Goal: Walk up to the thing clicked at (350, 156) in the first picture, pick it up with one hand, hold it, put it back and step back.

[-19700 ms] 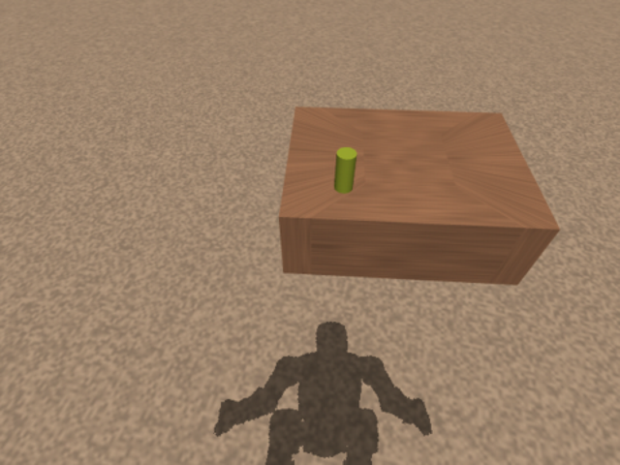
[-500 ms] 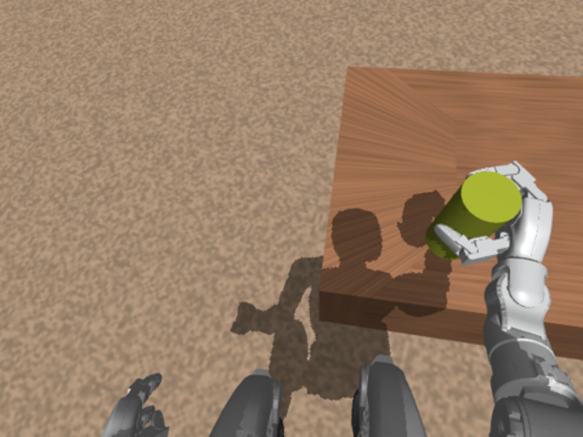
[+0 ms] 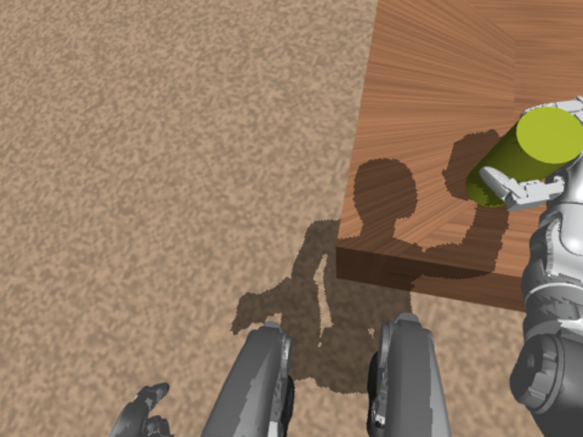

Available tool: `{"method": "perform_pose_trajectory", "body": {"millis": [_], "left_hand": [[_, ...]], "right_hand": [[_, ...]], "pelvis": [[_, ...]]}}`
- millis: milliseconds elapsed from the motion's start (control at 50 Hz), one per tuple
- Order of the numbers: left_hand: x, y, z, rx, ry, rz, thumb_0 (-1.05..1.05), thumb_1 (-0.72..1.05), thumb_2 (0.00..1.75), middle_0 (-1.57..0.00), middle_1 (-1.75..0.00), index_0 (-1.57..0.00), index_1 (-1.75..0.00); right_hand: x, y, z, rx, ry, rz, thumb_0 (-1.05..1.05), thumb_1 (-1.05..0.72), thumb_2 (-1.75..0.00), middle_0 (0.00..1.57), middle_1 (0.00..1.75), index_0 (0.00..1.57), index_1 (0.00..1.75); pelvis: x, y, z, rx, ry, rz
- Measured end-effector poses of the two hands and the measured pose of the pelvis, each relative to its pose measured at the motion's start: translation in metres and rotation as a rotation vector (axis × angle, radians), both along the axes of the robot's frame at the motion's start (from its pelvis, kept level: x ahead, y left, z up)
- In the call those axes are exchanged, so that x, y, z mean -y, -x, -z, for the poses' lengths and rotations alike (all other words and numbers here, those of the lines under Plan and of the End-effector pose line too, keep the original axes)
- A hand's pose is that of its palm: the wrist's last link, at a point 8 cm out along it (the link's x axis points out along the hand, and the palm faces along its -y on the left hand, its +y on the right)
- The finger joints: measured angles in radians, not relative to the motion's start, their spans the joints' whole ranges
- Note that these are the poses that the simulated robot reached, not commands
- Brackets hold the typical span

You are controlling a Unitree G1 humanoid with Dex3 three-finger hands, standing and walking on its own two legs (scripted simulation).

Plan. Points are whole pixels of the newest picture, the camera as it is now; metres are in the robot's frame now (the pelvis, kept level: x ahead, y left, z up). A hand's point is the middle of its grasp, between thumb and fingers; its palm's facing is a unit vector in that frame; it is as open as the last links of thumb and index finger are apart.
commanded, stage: crouch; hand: right
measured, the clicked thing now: (515, 164) +0.47 -0.25 -0.02
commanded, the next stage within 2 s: lower in 0.36 s
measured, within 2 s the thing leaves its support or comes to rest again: rests again in 1.64 s
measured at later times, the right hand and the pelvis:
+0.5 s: hand (510, 154) +0.50 -0.27 -0.05, palm faces +0.28 +0.96 +0.00, open 10.0 cm; pelvis -0.01 +0.00 -0.05, yaw +2 degrees
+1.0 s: hand (492, 167) +0.51 -0.27 -0.12, palm faces +0.29 +0.96 -0.01, open 10.0 cm; pelvis -0.02 +0.00 -0.12, yaw +4 degrees
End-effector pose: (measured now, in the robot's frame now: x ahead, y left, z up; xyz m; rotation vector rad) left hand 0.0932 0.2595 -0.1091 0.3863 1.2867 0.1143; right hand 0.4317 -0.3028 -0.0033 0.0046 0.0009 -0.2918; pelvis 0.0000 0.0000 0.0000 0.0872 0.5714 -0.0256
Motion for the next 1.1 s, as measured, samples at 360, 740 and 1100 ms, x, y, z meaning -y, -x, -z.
{"method": "perform_pose_trajectory", "body": {"millis": [360, 740, 1100], "left_hand": [[-0.007, 0.014, 0.036, -0.048, -0.03, -0.018, 0.0, 0.88, 0.92, -0.2, -0.3, -0.19, -0.31], [-0.011, 0.03, 0.076, -0.099, -0.041, -0.018, 0.0, 0.87, 0.93, -0.2, -0.3, -0.19, -0.31], [-0.025, 0.058, 0.123, -0.157, -0.047, -0.046, 0.0, 0.88, 0.92, -0.2, -0.29, -0.19, -0.31]], "right_hand": [[0.006, -0.027, 0.038, -0.023, -0.003, -0.006, -0.02, 0.48, -1.09, 0.75, 1.12, 0.78, 1.16], [0.012, -0.037, 0.086, -0.027, 0.003, -0.004, -0.02, 0.48, -1.09, 0.75, 1.12, 0.78, 1.16], [0.011, -0.047, 0.115, -0.015, 0.015, 0.008, -0.02, 0.48, -1.09, 0.74, 1.13, 0.78, 1.16]], "pelvis": [[0.002, 0.005, 0.037, -0.045, -0.017, -0.021], [0.002, 0.012, 0.08, -0.072, -0.022, -0.039], [-0.008, 0.025, 0.125, -0.059, -0.014, -0.065]]}}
